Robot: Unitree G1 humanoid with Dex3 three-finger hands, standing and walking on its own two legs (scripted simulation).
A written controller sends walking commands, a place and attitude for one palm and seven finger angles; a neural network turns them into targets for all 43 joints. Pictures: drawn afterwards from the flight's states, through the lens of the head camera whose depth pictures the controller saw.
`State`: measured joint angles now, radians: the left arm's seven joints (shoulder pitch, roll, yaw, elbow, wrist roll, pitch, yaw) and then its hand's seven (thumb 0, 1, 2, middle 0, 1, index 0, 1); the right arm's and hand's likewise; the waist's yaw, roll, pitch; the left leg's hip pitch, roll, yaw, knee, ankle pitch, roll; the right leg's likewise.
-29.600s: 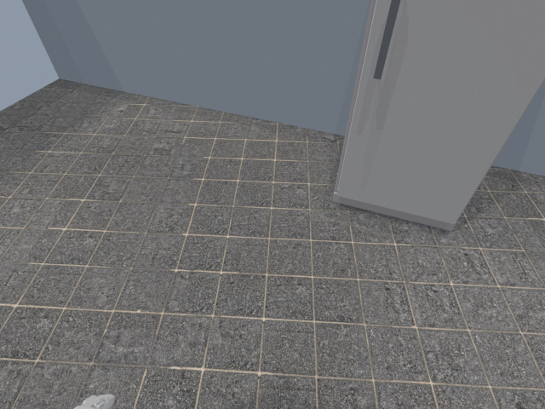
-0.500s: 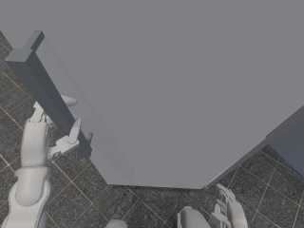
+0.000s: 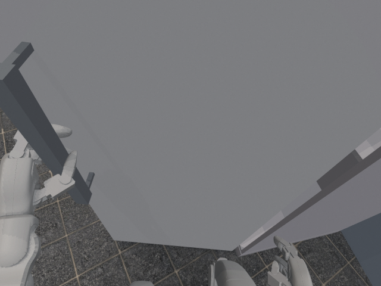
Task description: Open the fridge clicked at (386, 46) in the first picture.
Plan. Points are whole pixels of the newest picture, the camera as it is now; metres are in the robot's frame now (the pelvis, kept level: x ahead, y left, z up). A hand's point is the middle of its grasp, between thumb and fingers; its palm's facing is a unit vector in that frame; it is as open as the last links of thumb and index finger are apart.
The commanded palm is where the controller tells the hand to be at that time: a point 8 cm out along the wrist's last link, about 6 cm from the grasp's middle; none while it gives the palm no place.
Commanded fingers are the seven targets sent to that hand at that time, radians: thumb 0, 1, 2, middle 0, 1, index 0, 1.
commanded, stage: walk backward, drawing the door open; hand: left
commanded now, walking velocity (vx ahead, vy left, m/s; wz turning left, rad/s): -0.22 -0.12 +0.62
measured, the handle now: (62, 145) +0.31 +0.25 +0.13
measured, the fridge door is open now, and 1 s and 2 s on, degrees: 73 77 81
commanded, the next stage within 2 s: stop walking and hold the door back in 0.02 s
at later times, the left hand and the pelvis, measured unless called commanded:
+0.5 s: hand (61, 210) +0.20 +0.21 +0.12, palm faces +0.56 -0.77 -0.32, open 6.1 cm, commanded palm +0.17 +0.27 +0.11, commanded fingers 0.00 0.90 0.90 -0.45 -1.40 -0.45 -1.40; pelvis -0.08 -0.12 +0.00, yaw +14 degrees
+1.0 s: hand (63, 189) +0.23 +0.22 +0.13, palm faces +0.49 -0.83 -0.27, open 6.0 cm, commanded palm +0.18 +0.28 +0.11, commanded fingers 0.00 0.90 0.90 -0.45 -1.40 -0.45 -1.40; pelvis -0.13 -0.11 -0.01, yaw +9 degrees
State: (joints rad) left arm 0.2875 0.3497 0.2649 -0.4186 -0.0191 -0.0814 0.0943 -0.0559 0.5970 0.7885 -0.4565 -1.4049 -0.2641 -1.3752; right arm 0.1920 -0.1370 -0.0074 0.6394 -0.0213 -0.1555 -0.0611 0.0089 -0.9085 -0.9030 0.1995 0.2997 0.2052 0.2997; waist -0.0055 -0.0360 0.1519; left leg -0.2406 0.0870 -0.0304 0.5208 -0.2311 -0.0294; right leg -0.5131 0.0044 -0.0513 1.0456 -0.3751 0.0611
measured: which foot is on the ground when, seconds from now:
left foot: down 0.00-0.16, up 0.18-0.58, down 0.60-0.82, up 0.84-1.00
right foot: up 0.00-0.16, down 0.18-1.00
